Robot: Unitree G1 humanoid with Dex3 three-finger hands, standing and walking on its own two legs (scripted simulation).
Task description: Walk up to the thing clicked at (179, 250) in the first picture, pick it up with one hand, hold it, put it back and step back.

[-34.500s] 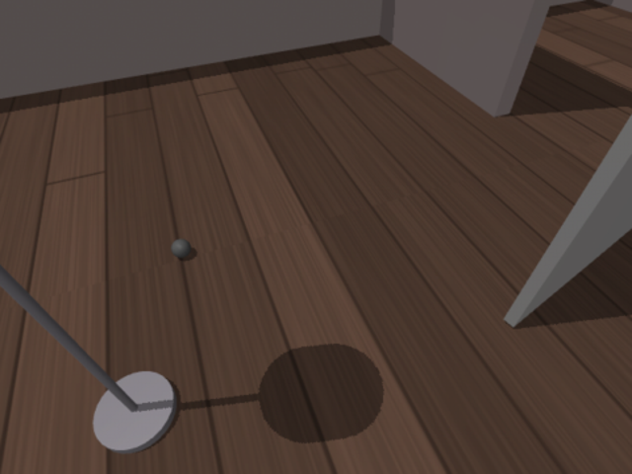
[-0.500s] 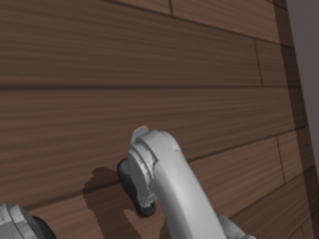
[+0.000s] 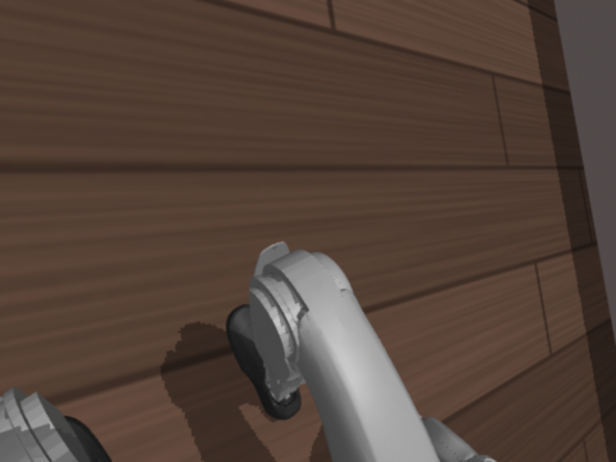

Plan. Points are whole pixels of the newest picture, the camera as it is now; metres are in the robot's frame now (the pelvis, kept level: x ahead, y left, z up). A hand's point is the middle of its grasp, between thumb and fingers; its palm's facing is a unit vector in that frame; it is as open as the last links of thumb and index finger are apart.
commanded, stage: close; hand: left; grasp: from above
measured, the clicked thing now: out of the picture +0.52 +0.35 -0.27
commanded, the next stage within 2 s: settle in 0.26 s
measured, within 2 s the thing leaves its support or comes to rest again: leaves its support in 0.68 s
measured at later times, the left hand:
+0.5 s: hand out of the picture +0.50 +0.34 -0.24, palm faces -0.42 -0.16 -0.89, open 10.4 cm
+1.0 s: hand out of the picture +0.50 +0.36 -0.18, palm faces -0.41 -0.12 -0.90, open 10.3 cm
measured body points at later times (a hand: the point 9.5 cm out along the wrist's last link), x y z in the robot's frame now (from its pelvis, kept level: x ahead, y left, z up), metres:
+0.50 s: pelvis +0.00 +0.00 +0.00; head +0.30 +0.13 +0.31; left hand +0.52 +0.35 -0.19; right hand +0.04 -0.25 -0.05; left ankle +0.06 +0.13 -0.28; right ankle +0.12 -0.14 -0.28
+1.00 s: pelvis +0.00 +0.00 +0.01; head +0.27 +0.13 +0.34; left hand +0.52 +0.37 -0.12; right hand +0.06 -0.27 -0.05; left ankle +0.06 +0.13 -0.28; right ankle +0.12 -0.14 -0.27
